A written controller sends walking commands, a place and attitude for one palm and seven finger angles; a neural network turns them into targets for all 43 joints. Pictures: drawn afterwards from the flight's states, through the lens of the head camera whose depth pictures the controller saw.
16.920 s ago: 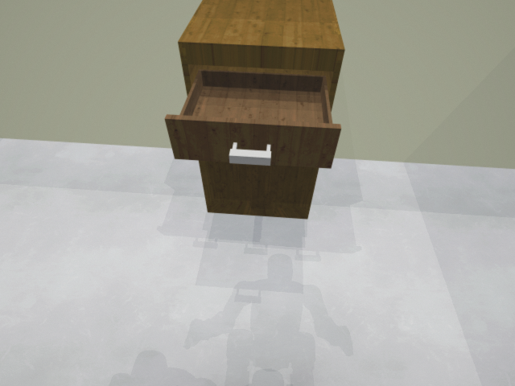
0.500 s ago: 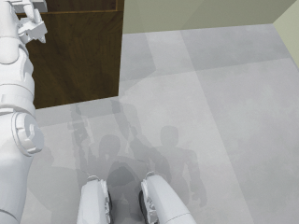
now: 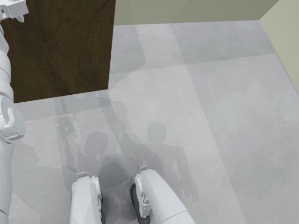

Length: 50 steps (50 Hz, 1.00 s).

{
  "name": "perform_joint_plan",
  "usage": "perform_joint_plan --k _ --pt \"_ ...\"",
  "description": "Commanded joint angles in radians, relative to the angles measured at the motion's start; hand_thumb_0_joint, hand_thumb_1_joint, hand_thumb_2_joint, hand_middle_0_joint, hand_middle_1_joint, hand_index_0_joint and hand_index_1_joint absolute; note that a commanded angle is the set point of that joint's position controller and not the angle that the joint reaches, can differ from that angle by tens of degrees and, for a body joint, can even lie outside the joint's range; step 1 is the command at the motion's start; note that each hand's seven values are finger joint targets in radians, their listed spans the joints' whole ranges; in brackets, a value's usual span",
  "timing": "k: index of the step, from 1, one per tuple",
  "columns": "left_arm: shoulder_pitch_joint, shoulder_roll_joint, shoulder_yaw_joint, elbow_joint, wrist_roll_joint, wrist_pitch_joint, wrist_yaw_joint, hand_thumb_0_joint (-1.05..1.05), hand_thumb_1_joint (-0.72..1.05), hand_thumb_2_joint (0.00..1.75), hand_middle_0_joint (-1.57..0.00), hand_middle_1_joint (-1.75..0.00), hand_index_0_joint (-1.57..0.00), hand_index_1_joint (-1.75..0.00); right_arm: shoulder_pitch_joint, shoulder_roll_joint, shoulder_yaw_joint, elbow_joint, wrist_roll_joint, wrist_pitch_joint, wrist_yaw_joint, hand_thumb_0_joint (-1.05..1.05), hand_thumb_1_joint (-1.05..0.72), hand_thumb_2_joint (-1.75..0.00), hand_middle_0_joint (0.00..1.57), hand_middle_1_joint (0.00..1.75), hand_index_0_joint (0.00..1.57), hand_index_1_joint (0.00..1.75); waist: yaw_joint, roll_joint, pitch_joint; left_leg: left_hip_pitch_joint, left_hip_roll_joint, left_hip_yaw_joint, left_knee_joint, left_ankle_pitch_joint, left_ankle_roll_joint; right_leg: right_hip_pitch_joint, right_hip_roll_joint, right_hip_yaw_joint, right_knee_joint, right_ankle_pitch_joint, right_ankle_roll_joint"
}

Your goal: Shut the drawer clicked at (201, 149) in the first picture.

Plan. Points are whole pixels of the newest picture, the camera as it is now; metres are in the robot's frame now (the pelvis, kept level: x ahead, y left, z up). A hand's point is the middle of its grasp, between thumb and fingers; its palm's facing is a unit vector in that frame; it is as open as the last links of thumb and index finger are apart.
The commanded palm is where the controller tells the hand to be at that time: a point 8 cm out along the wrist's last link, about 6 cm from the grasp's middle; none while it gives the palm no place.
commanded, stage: pull the fist back off the drawer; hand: left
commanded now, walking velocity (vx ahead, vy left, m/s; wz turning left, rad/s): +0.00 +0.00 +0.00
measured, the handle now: out of the picture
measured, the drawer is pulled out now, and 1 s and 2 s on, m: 0.00 0.00 0.00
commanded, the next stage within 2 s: draw the hand back to the body in 0.54 s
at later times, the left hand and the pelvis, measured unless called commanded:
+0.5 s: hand (17, 4) +0.59 +0.18 +0.09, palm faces +0.12 -0.99 -0.02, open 3.3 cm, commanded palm +0.56 +0.20 +0.09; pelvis +0.03 +0.01 +0.03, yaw +1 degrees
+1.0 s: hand out of the picture +0.47 +0.21 +0.16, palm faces +0.18 -0.98 -0.01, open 3.3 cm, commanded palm +0.44 +0.25 +0.17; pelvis +0.07 -0.01 +0.10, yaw +4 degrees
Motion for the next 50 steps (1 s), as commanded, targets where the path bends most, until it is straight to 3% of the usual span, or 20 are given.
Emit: perform_joint_plan --k 1,6,9,11,14,18,22,25,27,29,32,33,35,37,39,41,43,45,48,50 --pt "-0.622 0.21 0.047 -0.307 -0.044 -0.074 0.033 0.0 0.9 0.9 -1.4 -1.6 -1.4 -1.6 0.242 -0.229 -0.079 -0.002 0.001 0.001 -0.007 0.0 -0.9 -0.9 0.2 0.3 0.2 0.3 -0.031 0.333 -0.598 0.714 0.018 -0.088 -0.163 0.13 0.01 0.059 -0.006 0.045 -0.2 0.104 -0.025" --pt "-0.548 0.188 0.068 -0.375 -0.05 -0.074 0.039 0.0 0.9 0.9 -1.4 -1.6 -1.4 -1.6 0.238 -0.226 -0.09 -0.013 0.0 0.001 0.009 0.0 -0.9 -0.9 0.2 0.3 0.2 0.3 0.011 0.359 -0.645 0.797 0.023 -0.107 -0.19 0.158 -0.002 0.055 -0.007 0.034 -0.194 0.12 -0.029" --pt "-0.46 0.17 0.089 -0.407 -0.054 -0.082 0.047 0.0 0.9 0.9 -1.4 -1.6 -1.4 -1.6 0.238 -0.224 -0.1 -0.019 0.002 0.003 0.021 0.0 -0.9 -0.9 0.2 0.3 0.2 0.3 0.038 0.335 -0.663 0.847 0.029 -0.119 -0.21 0.188 -0.009 0.068 -0.005 0.028 -0.194 0.135 -0.031" --pt "-0.437 0.13 0.061 -0.41 -0.053 -0.078 0.051 0.0 0.9 0.9 -1.4 -1.6 -1.4 -1.6 0.233 -0.221 -0.102 -0.016 0.003 0.009 0.025 0.0 -0.9 -0.9 0.2 0.3 0.2 0.3 0.029 0.313 -0.626 0.841 0.031 -0.117 -0.218 0.181 -0.009 0.063 -0.008 0.025 -0.202 0.133 -0.026" --pt "-0.329 0.111 0.07 -0.397 -0.053 -0.076 0.051 0.0 0.9 0.9 -1.4 -1.6 -1.4 -1.6 0.238 -0.218 -0.108 -0.022 0.005 0.016 0.031 0.0 -0.9 -0.9 0.2 0.3 0.2 0.3 0.059 0.289 -0.606 0.847 0.028 -0.104 -0.233 0.208 -0.012 0.101 -0.007 0.027 -0.216 0.143 -0.029" --pt "-0.233 -0.014 0.004 -0.374 -0.083 -0.068 0.038 0.0 0.9 0.9 -1.4 -1.6 -1.4 -1.6 0.23 -0.208 -0.119 -0.023 0.01 0.024 0.038 0.0 -0.9 -0.9 0.2 0.3 0.2 0.3 0.051 0.206 -0.542 0.823 0.021 -0.08 -0.246 0.205 -0.005 0.133 -0.007 0.028 -0.251 0.15 -0.023" --pt "-0.127 -0.042 0.021 -0.419 -0.122 -0.097 0.023 0.0 0.9 0.9 -1.4 -1.6 -1.4 -1.6 0.217 -0.201 -0.13 -0.033 0.016 0.034 0.038 0.0 -0.9 -0.9 0.2 0.3 0.2 0.3 0.088 0.174 -0.561 0.839 0.013 -0.052 -0.25 0.293 -0.005 0.209 -0.005 0.037 -0.265 0.211 -0.024" --pt "-0.154 -0.081 -0.005 -0.406 -0.122 -0.13 0.035 0.0 0.9 0.9 -1.4 -1.6 -1.4 -1.6 0.213 -0.194 -0.135 -0.02 0.015 0.038 0.039 0.0 -0.9 -0.9 0.2 0.3 0.2 0.3 0.07 0.156 -0.506 0.819 0.007 -0.042 -0.237 0.298 -0.001 0.193 -0.009 0.044 -0.266 0.223 -0.02" --pt "-0.189 -0.048 0.023 -0.41 -0.117 -0.153 0.049 0.0 0.9 0.9 -1.4 -1.6 -1.4 -1.6 0.214 -0.194 -0.138 -0.011 0.013 0.041 0.038 0.0 -0.9 -0.9 0.2 0.3 0.2 0.3 0.067 0.136 -0.5 0.787 0.004 -0.029 -0.223 0.298 0.004 0.219 -0.008 0.055 -0.268 0.237 -0.017" --pt "-0.204 0.007 0.062 -0.441 -0.113 -0.185 0.059 0.0 0.9 0.9 -1.4 -1.6 -1.4 -1.6 0.209 -0.193 -0.138 -0.016 0.01 0.043 0.035 0.0 -0.9 -0.9 0.2 0.3 0.2 0.3 0.083 0.151 -0.54 0.775 -0.004 -0.012 -0.206 0.333 0.006 0.269 -0.01 0.07 -0.257 0.284 -0.019" --pt "-0.201 -0.019 0.035 -0.432 -0.097 -0.212 0.052 0.0 0.9 0.9 -1.4 -1.6 -1.4 -1.6 0.199 -0.184 -0.141 -0.012 0.009 0.05 0.037 0.0 -0.9 -0.9 0.2 0.3 0.2 0.3 0.08 0.177 -0.572 0.807 -0.007 -0.008 -0.188 0.391 0.003 0.273 -0.013 0.071 -0.243 0.339 -0.019" --pt "-0.138 0.021 0.071 -0.5 -0.1 -0.22 0.044 0.0 0.9 0.9 -1.4 -1.6 -1.4 -1.6 0.194 -0.185 -0.144 -0.031 0.012 0.055 0.04 0.0 -0.9 -0.9 0.2 0.3 0.2 0.3 0.129 0.207 -0.649 0.845 -0.011 0.002 -0.199 0.438 0.0 0.346 -0.014 0.078 -0.239 0.39 -0.023" --pt "0.035 0.025 0.08 -0.624 -0.122 -0.216 0.018 0.0 0.9 0.9 -1.4 -1.6 -1.4 -1.6 0.168 -0.183 -0.153 -0.077 0.028 0.07 0.044 0.0 -0.9 -0.9 0.2 0.3 0.2 0.3 0.198 0.264 -0.799 0.997 -0.013 0.007 -0.239 0.592 -0.014 0.458 -0.016 0.077 -0.245 0.519 -0.03" --pt "0.187 -0.031 0.042 -0.779 -0.165 -0.17 -0.01 0.0 0.9 0.9 -1.4 -1.6 -1.4 -1.6 0.146 -0.172 -0.16 -0.117 0.051 0.077 0.048 0.0 -0.9 -0.9 0.2 0.3 0.2 0.3 0.228 0.246 -0.869 1.068 -0.019 0.026 -0.275 0.684 -0.014 0.591 -0.016 0.082 -0.285 0.648 -0.024" --pt "0.355 -0.092 0.012 -0.846 -0.212 -0.096 -0.037 0.0 0.9 0.9 -1.4 -1.6 -1.4 -1.6 0.136 -0.169 -0.164 -0.142 0.074 0.079 0.047 0.0 -0.9 -0.9 0.2 0.3 0.2 0.3 0.233 0.163 -0.83 1.059 -0.027 0.04 -0.316 0.684 -0.005 0.692 -0.014 0.083 -0.332 0.727 -0.017" --pt "0.437 -0.159 -0.023 -0.889 -0.258 -0.022 -0.048 0.0 0.9 0.9 -1.4 -1.6 -1.4 -1.6 0.113 -0.166 -0.165 -0.153 0.097 0.078 0.035 0.0 -0.9 -0.9 0.2 0.3 0.2 0.3 0.212 0.039 -0.674 0.983 -0.032 0.056 -0.367 0.566 0.008 0.742 -0.014 0.081 -0.399 0.723 -0.002" --pt "0.469 -0.169 -0.02 -0.905 -0.288 0.012 -0.036 0.0 0.9 0.9 -1.4 -1.6 -1.4 -1.6 0.09 -0.167 -0.161 -0.154 0.11 0.07 0.012 0.0 -0.9 -0.9 0.2 0.3 0.2 0.3 0.197 -0.069 -0.517 0.895 -0.035 0.069 -0.414 0.435 0.019 0.783 -0.017 0.091 -0.455 0.67 0.011" --pt "0.467 -0.177 -0.025 -0.949 -0.297 -0.007 -0.018 0.0 0.9 0.9 -1.4 -1.6 -1.4 -1.6 0.067 -0.161 -0.155 -0.15 0.113 0.051 -0.005 0.0 -0.9 -0.9 0.2 0.3 0.2 0.3 0.201 -0.052 -0.441 0.889 -0.042 0.076 -0.444 0.388 0.018 0.797 -0.023 0.105 -0.482 0.638 0.012" --pt "0.513 -0.24 -0.082 -0.966 -0.29 -0.063 -0.015 0.0 0.9 0.9 -1.4 -1.6 -1.4 -1.6 0.045 -0.149 -0.153 -0.133 0.111 0.022 -0.009 0.0 -0.9 -0.9 0.2 0.3 0.2 0.3 0.201 0.004 -0.356 0.985 -0.039 0.066 -0.476 0.394 0.011 0.736 -0.02 0.092 -0.504 0.564 0.003" --pt "0.553 -0.252 -0.113 -0.976 -0.281 -0.089 -0.036 0.0 0.9 0.9 -1.4 -1.6 -1.4 -1.6 0.028 -0.148 -0.153 -0.132 0.111 0.009 -0.008 0.0 -0.9 -0.9 0.2 0.3 0.2 0.3 0.211 0.063 -0.344 1.058 -0.039 0.057 -0.495 0.408 0.006 0.72 -0.022 0.086 -0.514 0.531 -0.006"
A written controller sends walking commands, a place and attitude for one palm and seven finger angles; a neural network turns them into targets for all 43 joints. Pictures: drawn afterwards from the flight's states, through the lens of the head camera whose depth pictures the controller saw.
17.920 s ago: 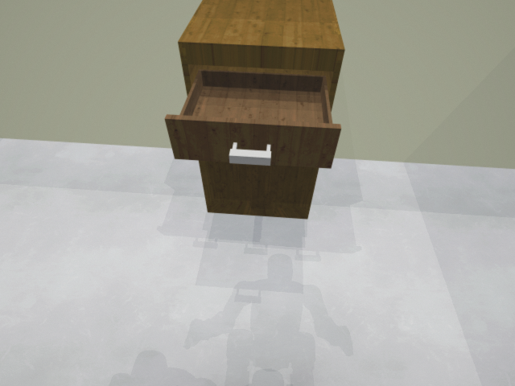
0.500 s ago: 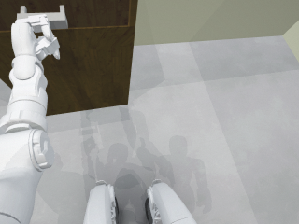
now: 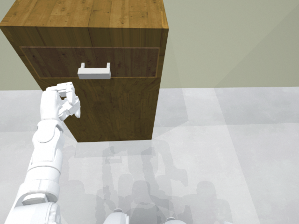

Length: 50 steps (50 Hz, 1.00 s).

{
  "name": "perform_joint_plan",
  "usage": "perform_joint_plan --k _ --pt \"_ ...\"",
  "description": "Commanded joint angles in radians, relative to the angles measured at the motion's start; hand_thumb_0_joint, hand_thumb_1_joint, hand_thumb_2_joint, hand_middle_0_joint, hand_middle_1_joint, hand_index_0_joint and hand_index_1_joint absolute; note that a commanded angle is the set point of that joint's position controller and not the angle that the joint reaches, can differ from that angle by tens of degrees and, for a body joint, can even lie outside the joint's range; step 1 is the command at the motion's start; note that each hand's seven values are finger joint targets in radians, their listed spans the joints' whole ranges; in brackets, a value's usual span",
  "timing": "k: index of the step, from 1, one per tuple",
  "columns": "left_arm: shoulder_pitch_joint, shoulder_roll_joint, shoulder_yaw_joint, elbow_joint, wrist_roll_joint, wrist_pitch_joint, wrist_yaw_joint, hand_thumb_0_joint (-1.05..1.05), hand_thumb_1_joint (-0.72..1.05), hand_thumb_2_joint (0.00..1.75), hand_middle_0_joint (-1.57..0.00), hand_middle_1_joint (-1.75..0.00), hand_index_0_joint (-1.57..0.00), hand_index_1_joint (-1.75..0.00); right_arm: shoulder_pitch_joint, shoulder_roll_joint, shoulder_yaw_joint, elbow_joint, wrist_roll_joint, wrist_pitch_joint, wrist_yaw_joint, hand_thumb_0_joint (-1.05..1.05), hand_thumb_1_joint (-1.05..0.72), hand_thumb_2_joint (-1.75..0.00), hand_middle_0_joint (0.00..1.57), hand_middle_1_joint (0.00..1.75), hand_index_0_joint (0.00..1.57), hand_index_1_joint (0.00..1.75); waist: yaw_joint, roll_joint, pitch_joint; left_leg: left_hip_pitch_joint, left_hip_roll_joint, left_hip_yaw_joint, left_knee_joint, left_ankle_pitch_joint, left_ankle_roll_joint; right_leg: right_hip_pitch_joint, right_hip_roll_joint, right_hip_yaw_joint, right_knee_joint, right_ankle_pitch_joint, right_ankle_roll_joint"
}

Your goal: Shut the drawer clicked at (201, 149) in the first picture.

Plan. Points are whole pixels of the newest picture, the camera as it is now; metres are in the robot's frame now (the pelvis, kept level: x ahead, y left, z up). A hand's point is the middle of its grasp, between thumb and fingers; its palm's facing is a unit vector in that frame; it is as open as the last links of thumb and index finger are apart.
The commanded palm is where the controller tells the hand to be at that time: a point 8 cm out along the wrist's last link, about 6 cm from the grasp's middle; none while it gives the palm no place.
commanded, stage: draw the hand back to the body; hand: left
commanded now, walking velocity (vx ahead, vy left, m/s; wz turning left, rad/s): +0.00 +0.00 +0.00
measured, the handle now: (95, 69) +0.63 +0.19 -0.01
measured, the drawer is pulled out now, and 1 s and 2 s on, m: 0.00 0.00 0.00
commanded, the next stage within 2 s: step back with the hand held close in 1.02 s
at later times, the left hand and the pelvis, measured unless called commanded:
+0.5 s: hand (24, 139) +0.27 +0.23 +0.16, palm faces +0.24 -0.93 -0.27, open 3.3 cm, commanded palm +0.22 +0.27 +0.17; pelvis -0.01 +0.01 +0.06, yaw +1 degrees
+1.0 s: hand out of the picture +0.17 +0.25 +0.22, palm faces +0.42 -0.82 -0.38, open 3.2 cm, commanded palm +0.12 +0.28 +0.24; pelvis +0.00 +0.00 +0.07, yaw +2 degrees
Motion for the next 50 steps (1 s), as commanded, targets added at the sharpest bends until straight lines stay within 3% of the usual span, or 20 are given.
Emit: perform_joint_plan --k 1,4,5,7,8,10,11,14,17,20,23,27,29,31,36,39,42,45,48,50 --pt "-0.289 0.143 -0.038 -0.259 -0.002 -0.118 -0.034 0.0 0.9 0.9 -1.4 -1.6 -1.4 -1.6 0.059 -0.159 -0.071 -0.067 0.004 -0.048 -0.017 0.0 -0.9 -0.9 0.2 0.3 0.2 0.3 -0.024 0.095 -0.288 0.434 -0.02 -0.005 -0.102 0.402 0.022 0.103 -0.002 0.013 -0.136 0.5 0.004" --pt "-0.163 0.145 -0.043 -0.297 -0.025 -0.082 -0.079 0.0 0.9 0.9 -1.4 -1.6 -1.4 -1.6 0.017 -0.165 -0.069 -0.109 0.016 -0.053 -0.02 0.0 -0.9 -0.9 0.2 0.3 0.2 0.3 0.011 0.101 -0.298 0.485 -0.022 -0.012 -0.147 0.419 0.019 0.16 -0.005 0.002 -0.157 0.492 -0.004" --pt "-0.124 0.131 -0.053 -0.304 -0.037 -0.059 -0.091 0.0 0.9 0.9 -1.4 -1.6 -1.4 -1.6 -0.009 -0.161 -0.065 -0.124 0.021 -0.055 -0.023 0.0 -0.9 -0.9 0.2 0.3 0.2 0.3 0.018 0.082 -0.27 0.481 -0.024 -0.008 -0.163 0.399 0.021 0.172 -0.007 0.001 -0.172 0.489 0.0" --pt "-0.093 0.161 -0.014 -0.376 -0.066 -0.029 -0.093 0.0 0.9 0.9 -1.4 -1.6 -1.4 -1.6 -0.049 -0.162 -0.061 -0.152 0.026 -0.062 -0.035 0.0 -0.9 -0.9 0.2 0.3 0.2 0.3 0.038 0.044 -0.262 0.478 -0.026 -0.008 -0.196 0.366 0.025 0.221 -0.01 0.0 -0.196 0.472 0.001" --pt "-0.026 0.235 -0.046 -0.473 0.049 0.007 0.002 0.0 0.9 0.9 -1.4 -1.6 -1.4 -1.6 -0.134 -0.138 -0.061 -0.174 0.026 -0.032 -0.052 0.0 -0.9 -0.9 0.2 0.3 0.2 0.3 0.09 0.026 -0.27 0.548 -0.035 0.011 -0.263 0.345 0.02 0.269 -0.032 0.05 -0.266 0.448 -0.006" --pt "0.035 0.195 -0.062 -0.588 0.056 0.055 0.077 0.0 0.9 0.9 -1.4 -1.6 -1.4 -1.6 -0.166 -0.126 -0.051 -0.205 0.025 -0.026 -0.079 0.0 -0.9 -0.9 0.2 0.3 0.2 0.3 0.076 0.021 -0.211 0.567 -0.03 0.005 -0.313 0.321 0.02 0.298 -0.035 0.042 -0.308 0.421 -0.004" --pt "0.068 0.174 -0.088 -0.615 0.065 0.077 0.097 0.0 0.9 0.9 -1.4 -1.6 -1.4 -1.6 -0.183 -0.124 -0.044 -0.206 0.025 -0.026 -0.085 0.0 -0.9 -0.9 0.2 0.3 0.2 0.3 0.078 0.052 -0.184 0.577 -0.027 0.005 -0.337 0.3 0.02 0.316 -0.04 0.04 -0.322 0.39 -0.005" --pt "0.063 0.225 -0.053 -0.69 0.08 0.115 0.153 0.0 0.9 0.9 -1.4 -1.6 -1.4 -1.6 -0.224 -0.126 -0.035 -0.2 0.02 -0.033 -0.114 0.0 -0.9 -0.9 0.2 0.3 0.2 0.3 0.074 -0.011 -0.101 0.606 -0.023 -0.011 -0.403 0.258 0.027 0.355 -0.039 0.037 -0.39 0.34 -0.006" --pt "0.143 0.192 -0.068 -0.741 0.089 0.139 0.175 0.0 0.9 0.9 -1.4 -1.6 -1.4 -1.6 -0.252 -0.115 -0.024 -0.191 0.018 -0.049 -0.13 0.0 -0.9 -0.9 0.2 0.3 0.2 0.3 0.084 -0.011 -0.071 0.687 -0.021 -0.011 -0.461 0.274 0.028 0.396 -0.044 0.033 -0.445 0.348 -0.003" --pt "0.254 0.156 -0.094 -0.821 0.09 0.154 0.177 0.0 0.9 0.9 -1.4 -1.6 -1.4 -1.6 -0.271 -0.111 -0.016 -0.184 0.015 -0.072 -0.132 0.0 -0.9 -0.9 0.2 0.3 0.2 0.3 0.095 0.018 -0.051 0.758 -0.016 -0.022 -0.513 0.288 0.023 0.441 -0.047 0.028 -0.488 0.348 -0.006" --pt "0.392 0.128 -0.101 -0.886 0.086 0.171 0.177 0.0 0.9 0.9 -1.4 -1.6 -1.4 -1.6 -0.289 -0.104 -0.009 -0.175 0.008 -0.088 -0.127 0.0 -0.9 -0.9 0.2 0.3 0.2 0.3 0.106 0.013 0.013 0.785 -0.01 -0.023 -0.558 0.297 0.02 0.482 -0.05 0.022 -0.528 0.357 -0.006" --pt "0.495 0.169 -0.037 -1.007 0.083 0.173 0.178 0.0 0.9 0.9 -1.4 -1.6 -1.4 -1.6 -0.308 -0.103 -0.007 -0.166 -0.003 -0.107 -0.125 0.0 -0.9 -0.9 0.2 0.3 0.2 0.3 0.123 -0.017 0.046 0.815 -0.012 -0.02 -0.601 0.333 0.02 0.537 -0.05 0.025 -0.577 0.392 -0.005" --pt "0.561 0.2 0.01 -1.065 0.081 0.17 0.18 0.0 0.9 0.9 -1.4 -1.6 -1.4 -1.6 -0.311 -0.103 -0.009 -0.156 -0.011 -0.116 -0.122 0.0 -0.9 -0.9 0.2 0.3 0.2 0.3 0.133 -0.004 0.048 0.821 -0.01 -0.019 -0.616 0.352 0.017 0.57 -0.051 0.024 -0.593 0.398 -0.007" --pt "0.594 0.201 0.027 -1.16 0.082 0.164 0.183 0.0 0.9 0.9 -1.4 -1.6 -1.4 -1.6 -0.318 -0.09 -0.005 -0.159 -0.014 -0.128 -0.12 0.0 -0.9 -0.9 0.2 0.3 0.2 0.3 0.138 0.049 0.04 0.844 -0.01 -0.018 -0.626 0.377 0.015 0.594 -0.058 0.026 -0.596 0.415 -0.009" --pt "0.752 0.206 0.073 -1.309 0.084 0.154 0.189 0.0 0.9 0.9 -1.4 -1.6 -1.4 -1.6 -0.316 -0.085 -0.01 -0.148 -0.023 -0.164 -0.11 0.0 -0.9 -0.9 0.2 0.3 0.2 0.3 0.145 0.08 0.051 0.868 -0.011 -0.009 -0.626 0.438 0.014 0.619 -0.06 0.024 -0.618 0.463 -0.007" --pt "0.866 0.204 0.105 -1.314 0.083 0.154 0.187 0.0 0.9 0.9 -1.4 -1.6 -1.4 -1.6 -0.312 -0.09 -0.018 -0.14 -0.03 -0.181 -0.105 0.0 -0.9 -0.9 0.2 0.3 0.2 0.3 0.154 0.015 0.09 0.859 -0.011 -0.004 -0.621 0.456 0.014 0.613 -0.053 0.02 -0.636 0.483 -0.004" --pt "0.915 0.213 0.139 -1.361 0.079 0.143 0.184 0.0 0.9 0.9 -1.4 -1.6 -1.4 -1.6 -0.314 -0.089 -0.023 -0.142 -0.025 -0.184 -0.106 0.0 -0.9 -0.9 0.2 0.3 0.2 0.3 0.157 -0.01 0.102 0.853 -0.009 0.003 -0.62 0.425 0.017 0.611 -0.058 0.024 -0.639 0.464 0.0" --pt "0.904 0.147 0.083 -1.253 0.08 0.157 0.176 0.0 0.9 0.9 -1.4 -1.6 -1.4 -1.6 -0.305 -0.093 -0.027 -0.125 -0.026 -0.178 -0.112 0.0 -0.9 -0.9 0.2 0.3 0.2 0.3 0.136 -0.046 0.22 0.83 -0.012 0.011 -0.632 0.342 0.022 0.546 -0.059 0.028 -0.678 0.379 0.008" --pt "0.852 0.166 0.097 -1.258 0.086 0.148 0.185 0.0 0.9 0.9 -1.4 -1.6 -1.4 -1.6 -0.298 -0.096 -0.033 -0.121 -0.03 -0.181 -0.123 0.0 -0.9 -0.9 0.2 0.3 0.2 0.3 0.139 -0.056 0.185 0.84 -0.015 0.003 -0.634 0.312 0.029 0.557 -0.065 0.031 -0.673 0.337 0.009" --pt "0.828 0.189 0.108 -1.3 0.089 0.137 0.19 0.0 0.9 0.9 -1.4 -1.6 -1.4 -1.6 -0.304 -0.094 -0.031 -0.122 -0.032 -0.193 -0.129 0.0 -0.9 -0.9 0.2 0.3 0.2 0.3 0.147 0.002 0.145 0.856 -0.022 0.007 -0.629 0.323 0.03 0.577 -0.071 0.041 -0.675 0.347 0.005"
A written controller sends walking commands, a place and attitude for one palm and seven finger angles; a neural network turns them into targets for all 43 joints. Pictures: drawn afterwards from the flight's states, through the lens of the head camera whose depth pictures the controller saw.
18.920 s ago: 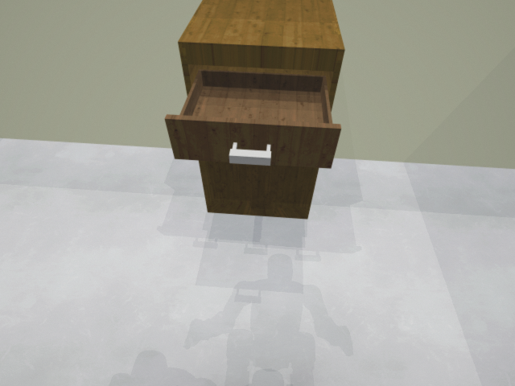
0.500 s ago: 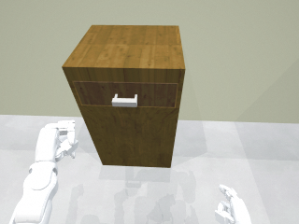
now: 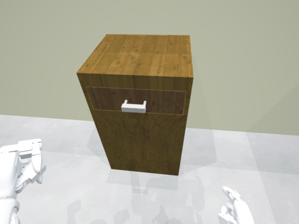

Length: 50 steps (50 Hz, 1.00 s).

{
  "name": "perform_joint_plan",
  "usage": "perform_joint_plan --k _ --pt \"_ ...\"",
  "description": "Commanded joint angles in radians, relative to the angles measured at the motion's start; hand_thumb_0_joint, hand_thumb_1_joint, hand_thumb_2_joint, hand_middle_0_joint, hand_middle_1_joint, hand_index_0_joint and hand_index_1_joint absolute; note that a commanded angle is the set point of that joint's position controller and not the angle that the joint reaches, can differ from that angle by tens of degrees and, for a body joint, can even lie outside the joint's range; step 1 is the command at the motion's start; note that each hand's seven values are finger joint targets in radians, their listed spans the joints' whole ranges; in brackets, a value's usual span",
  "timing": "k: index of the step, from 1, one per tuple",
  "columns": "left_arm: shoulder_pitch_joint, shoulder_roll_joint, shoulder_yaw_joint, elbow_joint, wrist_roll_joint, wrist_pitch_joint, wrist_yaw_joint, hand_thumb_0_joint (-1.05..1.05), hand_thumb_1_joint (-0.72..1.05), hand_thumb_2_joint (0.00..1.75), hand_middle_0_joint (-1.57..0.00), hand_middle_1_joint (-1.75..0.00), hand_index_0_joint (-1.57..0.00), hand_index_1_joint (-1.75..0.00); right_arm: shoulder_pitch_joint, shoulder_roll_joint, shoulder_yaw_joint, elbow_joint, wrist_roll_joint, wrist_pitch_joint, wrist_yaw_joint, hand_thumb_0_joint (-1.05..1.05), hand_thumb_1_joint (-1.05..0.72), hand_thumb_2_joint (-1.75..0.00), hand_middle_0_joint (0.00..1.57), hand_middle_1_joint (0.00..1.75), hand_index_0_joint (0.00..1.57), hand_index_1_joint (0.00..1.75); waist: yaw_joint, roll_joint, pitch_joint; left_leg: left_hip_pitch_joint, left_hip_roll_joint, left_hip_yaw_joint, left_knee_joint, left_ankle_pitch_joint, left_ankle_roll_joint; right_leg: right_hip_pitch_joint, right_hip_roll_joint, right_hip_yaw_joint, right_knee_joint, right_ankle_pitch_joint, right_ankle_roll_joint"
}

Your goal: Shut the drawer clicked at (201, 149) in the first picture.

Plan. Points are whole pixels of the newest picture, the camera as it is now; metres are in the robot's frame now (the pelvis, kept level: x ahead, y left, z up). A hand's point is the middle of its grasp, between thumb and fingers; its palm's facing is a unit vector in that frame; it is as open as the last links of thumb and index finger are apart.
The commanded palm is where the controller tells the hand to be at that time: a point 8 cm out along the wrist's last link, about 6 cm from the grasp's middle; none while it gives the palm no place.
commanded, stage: draw the hand back to the body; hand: left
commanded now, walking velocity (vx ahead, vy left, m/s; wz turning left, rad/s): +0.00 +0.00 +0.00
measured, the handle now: (134, 105) +0.63 +0.16 -0.08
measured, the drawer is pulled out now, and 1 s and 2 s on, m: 0.00 0.00 0.00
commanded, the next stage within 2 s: step back with the hand held close in 0.02 s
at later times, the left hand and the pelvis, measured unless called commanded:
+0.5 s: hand (47, 171) +0.17 +0.24 +0.14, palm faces +0.24 -0.85 -0.48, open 3.2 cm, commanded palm +0.12 +0.29 +0.17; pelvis -0.02 +0.01 +0.00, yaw -1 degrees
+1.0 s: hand out of the picture +0.06 +0.27 +0.15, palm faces +0.40 -0.77 -0.49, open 3.2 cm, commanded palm -0.02 +0.32 +0.17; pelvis -0.11 +0.02 -0.01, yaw +6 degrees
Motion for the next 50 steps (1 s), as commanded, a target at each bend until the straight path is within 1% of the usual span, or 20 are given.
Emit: perform_joint_plan --k 1,3,7,8,9,10,12,14,20,23,26,30,37,40,42,44,46,47,49,50 --pt "-0.136 0.181 0.096 -0.221 0.008 -0.067 0.023 0.0 0.9 0.9 -1.4 -1.6 -1.4 -1.6 -0.138 -0.098 -0.044 -0.16 -0.003 -0.07 -0.021 0.0 -0.9 -0.9 0.2 0.3 0.2 0.3 -0.012 -0.017 -0.064 0.122 0.023 -0.006 -0.052 0.115 0.026 -0.144 -0.027 0.018 -0.092 0.139 -0.004" --pt "-0.13 0.195 0.104 -0.264 0.011 -0.073 0.03 0.0 0.9 0.9 -1.4 -1.6 -1.4 -1.6 -0.142 -0.097 -0.041 -0.16 -0.006 -0.084 -0.021 0.0 -0.9 -0.9 0.2 0.3 0.2 0.3 -0.004 0.009 -0.107 0.133 0.02 -0.004 -0.044 0.166 0.024 -0.114 -0.028 0.017 -0.078 0.204 -0.005" --pt "-0.095 0.192 0.107 -0.254 0.009 -0.072 0.033 0.0 0.9 0.9 -1.4 -1.6 -1.4 -1.6 -0.146 -0.091 -0.037 -0.152 -0.007 -0.102 -0.02 0.0 -0.9 -0.9 0.2 0.3 0.2 0.3 -0.003 0.007 -0.061 0.119 0.018 0.0 -0.045 0.195 0.019 -0.118 -0.025 0.012 -0.083 0.246 -0.005" --pt "-0.2 0.328 0.255 -0.33 0.021 -0.12 0.039 0.0 0.9 0.9 -1.4 -1.6 -1.4 -1.6 -0.125 -0.12 -0.052 -0.183 -0.005 -0.068 -0.008 0.0 -0.9 -0.9 0.2 0.3 0.2 0.3 -0.052 -0.024 0.021 0.048 0.026 -0.026 -0.008 0.145 0.042 -0.216 -0.071 0.103 -0.146 0.271 0.012" --pt "-0.179 0.327 0.268 -0.272 0.023 -0.139 0.038 0.0 0.9 0.9 -1.4 -1.6 -1.4 -1.6 -0.131 -0.104 -0.054 -0.168 -0.008 -0.054 -0.008 0.0 -0.9 -0.9 0.2 0.3 0.2 0.3 -0.05 -0.047 0.039 0.036 0.022 -0.032 0.007 0.131 0.038 -0.228 -0.092 0.112 -0.163 0.288 0.004" --pt "-0.049 0.226 0.196 -0.147 0.021 -0.128 0.028 0.0 0.9 0.9 -1.4 -1.6 -1.4 -1.6 -0.131 -0.1 -0.059 -0.149 -0.01 -0.036 -0.004 0.0 -0.9 -0.9 0.2 0.3 0.2 0.3 -0.056 -0.1 0.063 0.031 0.025 -0.03 0.015 0.157 0.037 -0.25 -0.099 0.092 -0.159 0.297 0.013" --pt "0.031 0.162 0.148 -0.097 0.021 -0.124 0.016 0.0 0.9 0.9 -1.4 -1.6 -1.4 -1.6 -0.117 -0.103 -0.073 -0.157 -0.006 -0.003 0.009 0.0 -0.9 -0.9 0.2 0.3 0.2 0.3 -0.061 -0.109 0.015 0.039 0.037 -0.02 0.01 0.219 0.036 -0.235 -0.095 0.061 -0.132 0.337 0.04" --pt "0.06 0.148 0.131 -0.118 0.018 -0.139 0.01 0.0 0.9 0.9 -1.4 -1.6 -1.4 -1.6 -0.118 -0.111 -0.086 -0.167 -0.004 0.012 0.012 0.0 -0.9 -0.9 0.2 0.3 0.2 0.3 -0.065 -0.056 -0.041 0.059 0.043 -0.012 -0.011 0.282 0.038 -0.217 -0.088 0.037 -0.103 0.367 0.053" --pt "0.107 0.236 0.192 -0.26 0.012 -0.161 0.027 0.0 0.9 0.9 -1.4 -1.6 -1.4 -1.6 -0.119 -0.109 -0.094 -0.209 0.008 0.04 0.002 0.0 -0.9 -0.9 0.2 0.3 0.2 0.3 -0.055 -0.081 -0.206 0.078 0.058 -0.016 -0.025 0.445 0.043 -0.136 -0.066 0.014 -0.027 0.451 0.057" --pt "0.114 0.265 0.217 -0.31 0.009 -0.168 0.041 0.0 0.9 0.9 -1.4 -1.6 -1.4 -1.6 -0.11 -0.107 -0.097 -0.222 0.01 0.042 -0.006 0.0 -0.9 -0.9 0.2 0.3 0.2 0.3 -0.056 -0.054 -0.225 0.057 0.065 -0.02 -0.019 0.467 0.042 -0.13 -0.06 0.015 -0.003 0.456 0.056" --pt "0.118 0.262 0.212 -0.329 0.013 -0.172 0.049 0.0 0.9 0.9 -1.4 -1.6 -1.4 -1.6 -0.097 -0.114 -0.098 -0.223 0.007 0.034 -0.011 0.0 -0.9 -0.9 0.2 0.3 0.2 0.3 -0.059 0.022 -0.213 0.024 0.077 -0.04 -0.034 0.447 0.041 -0.142 -0.043 0.012 0.018 0.377 0.049" --pt "0.13 0.237 0.202 -0.28 0.015 -0.179 0.05 0.0 0.9 0.9 -1.4 -1.6 -1.4 -1.6 -0.087 -0.119 -0.104 -0.212 0.007 0.025 -0.009 0.0 -0.9 -0.9 0.2 0.3 0.2 0.3 -0.069 0.011 -0.157 -0.055 0.092 -0.065 -0.08 0.278 0.041 -0.158 -0.03 0.015 0.022 0.26 0.044" --pt "0.102 0.202 0.188 -0.225 0.044 -0.211 0.052 0.0 0.9 0.9 -1.4 -1.6 -1.4 -1.6 -0.107 -0.139 -0.107 -0.224 0.009 0.003 -0.01 0.0 -0.9 -0.9 0.2 0.3 0.2 0.3 -0.077 0.021 -0.036 -0.419 0.14 -0.166 -0.231 -0.345 0.082 -0.048 0.001 0.037 0.086 0.024 0.041" --pt "0.084 0.208 0.201 -0.242 0.064 -0.216 0.053 0.0 0.9 0.9 -1.4 -1.6 -1.4 -1.6 -0.107 -0.144 -0.109 -0.229 0.003 -0.01 -0.014 0.0 -0.9 -0.9 0.2 0.3 0.2 0.3 -0.07 0.033 -0.033 -0.558 0.162 -0.198 -0.258 -0.464 0.099 0.031 0.017 0.044 0.161 -0.004 0.038" --pt "0.066 0.213 0.202 -0.288 0.073 -0.223 0.053 0.0 0.9 0.9 -1.4 -1.6 -1.4 -1.6 -0.103 -0.143 -0.113 -0.235 0.004 -0.02 -0.014 0.0 -0.9 -0.9 0.2 0.3 0.2 0.3 -0.069 0.041 -0.056 -0.57 0.162 -0.197 -0.246 -0.491 0.102 0.037 0.028 0.049 0.187 -0.007 0.034" --pt "0.058 0.248 0.229 -0.344 0.074 -0.228 0.058 0.0 0.9 0.9 -1.4 -1.6 -1.4 -1.6 -0.097 -0.143 -0.115 -0.237 -0.001 -0.033 -0.014 0.0 -0.9 -0.9 0.2 0.3 0.2 0.3 -0.071 0.053 -0.086 -0.532 0.143 -0.179 -0.195 -0.462 0.093 0.002 0.019 0.079 0.158 -0.017 0.025" --pt "0.082 0.253 0.231 -0.367 0.067 -0.235 0.062 0.0 0.9 0.9 -1.4 -1.6 -1.4 -1.6 -0.082 -0.125 -0.113 -0.233 -0.001 -0.043 -0.012 0.0 -0.9 -0.9 0.2 0.3 0.2 0.3 -0.077 -0.003 -0.099 -0.433 0.101 -0.133 -0.091 -0.387 0.072 -0.114 -0.02 0.138 0.078 -0.066 0.003" --pt "0.091 0.259 0.236 -0.37 0.061 -0.242 0.065 0.0 0.9 0.9 -1.4 -1.6 -1.4 -1.6 -0.068 -0.118 -0.118 -0.224 -0.001 -0.045 -0.008 0.0 -0.9 -0.9 0.2 0.3 0.2 0.3 -0.084 -0.047 -0.1 -0.347 0.068 -0.094 0.017 -0.323 0.054 -0.226 -0.063 0.199 0.005 -0.108 -0.019" --pt "0.093 0.271 0.246 -0.371 0.042 -0.251 0.078 0.0 0.9 0.9 -1.4 -1.6 -1.4 -1.6 -0.023 -0.112 -0.133 -0.178 -0.002 -0.039 0.001 0.0 -0.9 -0.9 0.2 0.3 0.2 0.3 -0.1 -0.182 -0.134 -0.099 0.006 -0.032 0.303 -0.182 -0.001 -0.508 -0.211 0.329 -0.142 -0.192 -0.092" --pt "0.075 0.246 0.22 -0.36 0.041 -0.249 0.082 0.0 0.9 0.9 -1.4 -1.6 -1.4 -1.6 -0.018 -0.096 -0.13 -0.165 -0.003 -0.031 0.006 0.0 -0.9 -0.9 0.2 0.3 0.2 0.3 -0.11 -0.222 -0.109 -0.048 0.003 -0.029 0.372 -0.146 -0.012 -0.578 -0.258 0.335 -0.16 -0.168 -0.113"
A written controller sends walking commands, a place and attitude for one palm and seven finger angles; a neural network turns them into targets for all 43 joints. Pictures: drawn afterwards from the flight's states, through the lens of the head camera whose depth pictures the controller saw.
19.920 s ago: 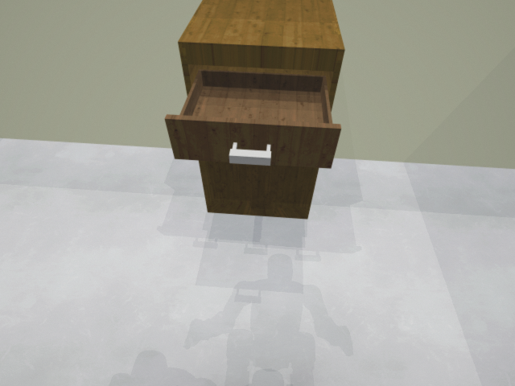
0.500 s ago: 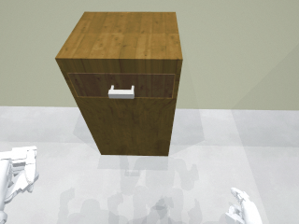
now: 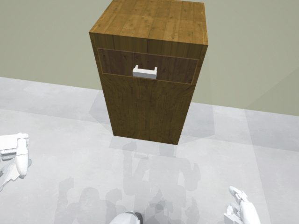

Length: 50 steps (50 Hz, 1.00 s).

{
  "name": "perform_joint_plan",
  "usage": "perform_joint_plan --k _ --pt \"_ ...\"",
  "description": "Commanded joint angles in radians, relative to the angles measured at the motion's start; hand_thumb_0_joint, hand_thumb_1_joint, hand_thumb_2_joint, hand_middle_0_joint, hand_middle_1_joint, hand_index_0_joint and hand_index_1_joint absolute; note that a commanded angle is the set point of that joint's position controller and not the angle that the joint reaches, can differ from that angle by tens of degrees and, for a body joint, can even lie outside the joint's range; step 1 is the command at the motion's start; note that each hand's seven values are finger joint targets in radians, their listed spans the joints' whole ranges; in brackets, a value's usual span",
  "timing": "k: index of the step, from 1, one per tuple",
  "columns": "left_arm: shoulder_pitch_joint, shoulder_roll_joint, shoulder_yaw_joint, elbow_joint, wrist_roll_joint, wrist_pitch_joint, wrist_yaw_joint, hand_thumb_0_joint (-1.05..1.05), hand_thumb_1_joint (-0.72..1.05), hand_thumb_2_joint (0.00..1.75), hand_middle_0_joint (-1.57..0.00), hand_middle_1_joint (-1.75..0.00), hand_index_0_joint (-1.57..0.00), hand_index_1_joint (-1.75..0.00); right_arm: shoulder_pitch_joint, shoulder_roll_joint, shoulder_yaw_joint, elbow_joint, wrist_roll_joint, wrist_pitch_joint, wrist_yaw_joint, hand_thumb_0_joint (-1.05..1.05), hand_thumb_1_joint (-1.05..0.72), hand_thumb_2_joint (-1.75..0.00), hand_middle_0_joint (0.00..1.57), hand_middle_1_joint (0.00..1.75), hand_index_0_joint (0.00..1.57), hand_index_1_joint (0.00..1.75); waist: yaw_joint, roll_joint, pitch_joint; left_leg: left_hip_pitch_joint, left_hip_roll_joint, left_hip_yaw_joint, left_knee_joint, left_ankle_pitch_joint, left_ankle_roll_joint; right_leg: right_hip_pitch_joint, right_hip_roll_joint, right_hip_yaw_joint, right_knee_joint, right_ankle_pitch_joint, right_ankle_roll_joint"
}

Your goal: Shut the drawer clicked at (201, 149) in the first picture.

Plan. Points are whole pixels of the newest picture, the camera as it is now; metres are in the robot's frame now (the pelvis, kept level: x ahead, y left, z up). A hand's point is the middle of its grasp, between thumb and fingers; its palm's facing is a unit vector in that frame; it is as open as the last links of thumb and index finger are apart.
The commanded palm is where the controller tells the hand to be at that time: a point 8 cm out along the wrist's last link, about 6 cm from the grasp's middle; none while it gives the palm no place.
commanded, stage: step back with the hand held close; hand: left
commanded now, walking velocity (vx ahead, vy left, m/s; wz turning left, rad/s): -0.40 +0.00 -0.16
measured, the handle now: (145, 70) +0.76 +0.06 -0.06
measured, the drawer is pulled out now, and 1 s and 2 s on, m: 0.00 0.00 0.00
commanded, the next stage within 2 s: stop stepping back and stand still in 0.32 s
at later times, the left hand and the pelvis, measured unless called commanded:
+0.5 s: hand (11, 217) +0.11 +0.21 +0.18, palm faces +0.17 -0.88 -0.44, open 3.2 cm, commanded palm +0.06 +0.27 +0.19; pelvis -0.11 +0.01 +0.00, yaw -9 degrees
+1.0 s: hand out of the picture +0.04 +0.25 +0.18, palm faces +0.29 -0.89 -0.36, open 3.2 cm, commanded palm -0.01 +0.30 +0.19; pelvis -0.19 +0.04 +0.00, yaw -10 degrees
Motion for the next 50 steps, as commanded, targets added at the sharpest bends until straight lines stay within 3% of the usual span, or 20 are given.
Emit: perform_joint_plan --k 1,4,6,8,11,18,22,23,25,28,30,32,34,35,36,37,40,42,48,50 --pt "-0.051 0.166 0.12 -0.215 -0.019 -0.074 0.046 0.0 0.9 0.9 -1.4 -1.6 -1.4 -1.6 -0.05 -0.094 -0.07 -0.107 -0.004 -0.042 0.002 0.0 -0.9 -0.9 0.2 0.3 0.2 0.3 -0.034 -0.199 -0.157 0.326 0.019 -0.039 0.213 -0.072 -0.039 -0.281 -0.28 0.275 -0.29 -0.209 -0.131" --pt "-0.119 0.15 0.094 -0.214 -0.015 -0.073 0.049 0.0 0.9 0.9 -1.4 -1.6 -1.4 -1.6 -0.097 -0.115 -0.059 -0.107 -0.009 -0.059 -0.02 0.0 -0.9 -0.9 0.2 0.3 0.2 0.3 -0.034 0.001 -0.06 0.258 0.103 -0.143 -0.12 -0.13 0.007 -0.276 -0.119 0.141 -0.121 -0.218 -0.044" --pt "-0.128 0.151 0.13 -0.206 0.012 -0.085 0.056 0.0 0.9 0.9 -1.4 -1.6 -1.4 -1.6 -0.12 -0.134 -0.055 -0.107 -0.021 -0.092 -0.035 0.0 -0.9 -0.9 0.2 0.3 0.2 0.3 -0.008 0.292 -0.071 -0.106 0.343 -0.413 -0.443 -0.306 0.109 0.046 0.049 0.028 0.344 -0.164 0.013" --pt "-0.133 0.167 0.16 -0.181 0.021 -0.09 0.048 0.0 0.9 0.9 -1.4 -1.6 -1.4 -1.6 -0.101 -0.105 -0.063 -0.084 -0.029 -0.112 -0.019 0.0 -0.9 -0.9 0.2 0.3 0.2 0.3 -0.005 0.233 -0.132 -0.231 0.403 -0.403 -0.515 -0.46 0.14 0.155 0.067 0.078 0.668 -0.223 0.014" --pt "-0.089 0.154 0.151 -0.17 0.008 -0.073 0.037 0.0 0.9 0.9 -1.4 -1.6 -1.4 -1.6 -0.116 -0.104 -0.08 -0.089 -0.026 -0.111 0.013 0.0 -0.9 -0.9 0.2 0.3 0.2 0.3 0.011 0.076 -0.144 -0.095 0.35 -0.284 -0.413 -0.298 0.127 0.066 0.047 0.051 0.602 -0.258 0.011" --pt "-0.042 0.151 0.101 -0.275 -0.04 -0.082 0.012 0.0 0.9 0.9 -1.4 -1.6 -1.4 -1.6 -0.083 -0.082 -0.052 -0.049 -0.037 -0.123 0.043 0.0 -0.9 -0.9 0.2 0.3 0.2 0.3 0.022 0.251 -0.278 0.267 0.248 -0.11 -0.447 -0.144 -0.074 0.124 0.049 -0.093 -0.07 -0.374 -0.046" --pt "-0.064 0.248 0.181 -0.278 -0.047 -0.11 0.021 0.0 0.9 0.9 -1.4 -1.6 -1.4 -1.6 -0.074 -0.048 -0.041 -0.028 -0.025 -0.091 0.023 0.0 -0.9 -0.9 0.2 0.3 0.2 0.3 0.007 -0.137 -0.227 0.413 0.064 0.063 0.165 0.028 -0.089 -0.168 -0.298 0.193 -0.387 0.004 -0.112" --pt "-0.079 0.272 0.206 -0.278 -0.05 -0.106 0.03 0.0 0.9 0.9 -1.4 -1.6 -1.4 -1.6 -0.102 -0.05 -0.028 -0.05 -0.026 -0.099 0.016 0.0 -0.9 -0.9 0.2 0.3 0.2 0.3 0.019 -0.145 -0.207 0.308 0.037 0.082 0.248 -0.023 -0.083 -0.103 -0.333 0.138 -0.327 0.181 -0.139" --pt "-0.074 0.215 0.165 -0.221 -0.039 -0.069 0.018 0.0 0.9 0.9 -1.4 -1.6 -1.4 -1.6 -0.086 -0.06 -0.034 -0.06 -0.003 -0.11 0.003 0.0 -0.9 -0.9 0.2 0.3 0.2 0.3 -0.001 -0.234 -0.225 0.227 0.053 0.034 0.14 0.052 -0.054 0.073 -0.252 0.059 -0.134 0.385 -0.127" --pt "-0.016 0.173 0.149 -0.183 -0.047 -0.009 0.01 0.0 0.9 0.9 -1.4 -1.6 -1.4 -1.6 -0.087 -0.104 -0.024 -0.096 0.011 -0.118 -0.013 0.0 -0.9 -0.9 0.2 0.3 0.2 0.3 -0.005 0.18 -0.235 0.511 0.169 -0.143 -0.199 0.561 0.039 -0.064 -0.025 -0.07 0.225 0.043 0.014" --pt "-0.039 0.164 0.136 -0.104 -0.049 -0.011 0.019 0.0 0.9 0.9 -1.4 -1.6 -1.4 -1.6 -0.072 -0.09 -0.017 -0.07 0.0 -0.151 -0.001 0.0 -0.9 -0.9 0.2 0.3 0.2 0.3 0.003 0.192 -0.175 0.387 0.285 -0.371 -0.397 0.127 0.047 -0.08 -0.008 0.024 0.337 -0.381 -0.004" --pt "-0.003 0.176 0.159 -0.119 -0.042 0.01 0.035 0.0 0.9 0.9 -1.4 -1.6 -1.4 -1.6 -0.098 -0.09 -0.016 -0.084 -0.004 -0.135 0.001 0.0 -0.9 -0.9 0.2 0.3 0.2 0.3 0.021 0.147 -0.127 0.091 0.251 -0.262 -0.538 -0.341 -0.009 0.133 -0.009 -0.048 0.226 -0.374 -0.028" --pt "0.07 0.174 0.16 -0.142 -0.034 0.01 0.032 0.0 0.9 0.9 -1.4 -1.6 -1.4 -1.6 -0.111 -0.102 -0.028 -0.107 -0.001 -0.116 0.007 0.0 -0.9 -0.9 0.2 0.3 0.2 0.3 0.027 0.185 -0.13 -0.074 0.159 -0.098 -0.467 -0.394 -0.054 0.321 0.02 -0.131 0.06 -0.323 -0.038" --pt "0.114 0.151 0.134 -0.14 -0.024 0.006 0.027 0.0 0.9 0.9 -1.4 -1.6 -1.4 -1.6 -0.119 -0.096 -0.028 -0.12 0.002 -0.1 0.008 0.0 -0.9 -0.9 0.2 0.3 0.2 0.3 0.028 0.137 -0.104 -0.177 0.103 -0.027 -0.329 -0.395 -0.054 0.37 -0.023 -0.083 -0.011 -0.327 -0.046" --pt "0.13 0.175 0.143 -0.155 -0.011 0.001 0.028 0.0 0.9 0.9 -1.4 -1.6 -1.4 -1.6 -0.119 -0.084 -0.035 -0.127 0.006 -0.08 0.011 0.0 -0.9 -0.9 0.2 0.3 0.2 0.3 0.034 -0.098 -0.073 -0.126 0.0 0.07 0.058 -0.271 -0.059 0.174 -0.172 0.112 -0.237 -0.484 -0.079" --pt "0.088 0.179 0.13 -0.199 -0.009 0.0 0.026 0.0 0.9 0.9 -1.4 -1.6 -1.4 -1.6 -0.121 -0.095 -0.051 -0.113 0.004 -0.064 0.013 0.0 -0.9 -0.9 0.2 0.3 0.2 0.3 0.029 -0.317 -0.026 -0.079 -0.043 0.039 0.465 -0.194 -0.067 -0.126 -0.423 0.5 -0.478 -0.691 -0.152" --pt "-0.075 0.205 0.164 -0.238 -0.009 -0.019 0.029 0.0 0.9 0.9 -1.4 -1.6 -1.4 -1.6 -0.071 -0.089 -0.045 -0.065 -0.017 -0.081 0.014 0.0 -0.9 -0.9 0.2 0.3 0.2 0.3 -0.032 -0.2 -0.035 -0.088 0.06 -0.035 0.659 -0.042 -0.064 -0.208 -0.384 0.334 -0.4 -0.623 -0.184" --pt "-0.064 0.16 0.13 -0.124 0.005 -0.015 0.038 0.0 0.9 0.9 -1.4 -1.6 -1.4 -1.6 -0.054 -0.079 -0.039 -0.058 -0.019 -0.087 -0.002 0.0 -0.9 -0.9 0.2 0.3 0.2 0.3 -0.036 -0.143 -0.044 0.043 0.093 0.013 0.458 -0.048 -0.045 -0.246 -0.307 0.17 -0.344 -0.56 -0.144" --pt "-0.223 0.108 0.043 -0.112 0.015 -0.024 0.067 0.0 0.9 0.9 -1.4 -1.6 -1.4 -1.6 -0.029 -0.096 -0.041 -0.034 -0.02 -0.157 -0.044 0.0 -0.9 -0.9 0.2 0.3 0.2 0.3 -0.025 -0.047 -0.092 0.322 0.042 0.106 -0.148 -0.152 0.002 -0.073 -0.212 0.026 -0.086 -0.478 -0.089" --pt "-0.205 0.099 0.044 -0.213 0.019 -0.038 0.067 0.0 0.9 0.9 -1.4 -1.6 -1.4 -1.6 -0.025 -0.122 -0.038 -0.066 -0.014 -0.169 -0.035 0.0 -0.9 -0.9 0.2 0.3 0.2 0.3 -0.024 0.384 -0.042 0.382 0.333 -0.412 -0.407 -0.363 0.136 -0.308 -0.027 -0.109 0.41 -0.378 -0.003"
